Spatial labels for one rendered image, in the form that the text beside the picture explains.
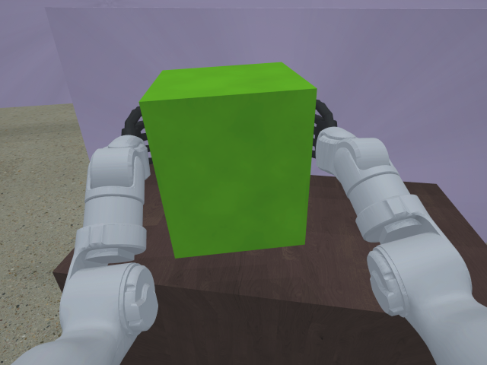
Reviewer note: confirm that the robot right forearm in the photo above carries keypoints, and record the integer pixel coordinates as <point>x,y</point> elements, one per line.
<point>385,209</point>

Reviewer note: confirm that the carton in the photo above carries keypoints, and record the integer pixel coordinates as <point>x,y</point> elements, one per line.
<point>231,148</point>

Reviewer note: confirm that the left robot hand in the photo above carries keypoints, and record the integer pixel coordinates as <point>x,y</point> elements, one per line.
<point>134,127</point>

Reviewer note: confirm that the pedestal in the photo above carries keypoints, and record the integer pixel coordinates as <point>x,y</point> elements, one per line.
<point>310,304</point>

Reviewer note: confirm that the left robot upper arm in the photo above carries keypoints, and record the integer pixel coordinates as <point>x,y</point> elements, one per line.
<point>103,311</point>

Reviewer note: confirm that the robot left forearm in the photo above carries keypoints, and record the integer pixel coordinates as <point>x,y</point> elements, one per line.
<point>112,231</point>

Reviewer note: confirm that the right robot hand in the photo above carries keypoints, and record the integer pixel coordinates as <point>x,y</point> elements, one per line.
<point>324,121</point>

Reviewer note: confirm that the right robot upper arm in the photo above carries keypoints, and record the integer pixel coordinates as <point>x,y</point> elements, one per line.
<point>422,279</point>

